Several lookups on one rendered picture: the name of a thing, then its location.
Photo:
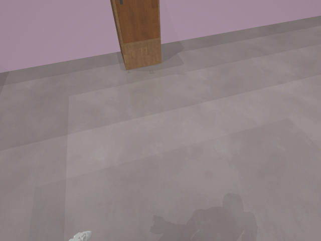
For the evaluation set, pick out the cupboard door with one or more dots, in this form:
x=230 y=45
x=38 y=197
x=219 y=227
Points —
x=138 y=20

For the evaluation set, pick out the left robot hand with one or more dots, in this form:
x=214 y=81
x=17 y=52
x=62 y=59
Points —
x=82 y=236

